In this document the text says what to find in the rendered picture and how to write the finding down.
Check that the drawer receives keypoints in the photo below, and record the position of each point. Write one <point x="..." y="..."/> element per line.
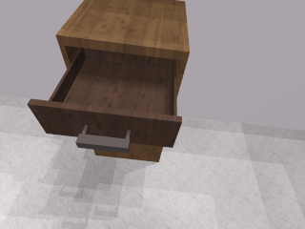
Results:
<point x="114" y="92"/>

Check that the handle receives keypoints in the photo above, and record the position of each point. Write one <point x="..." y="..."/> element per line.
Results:
<point x="103" y="143"/>

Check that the cabinet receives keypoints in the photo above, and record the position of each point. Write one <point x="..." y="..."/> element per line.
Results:
<point x="156" y="28"/>

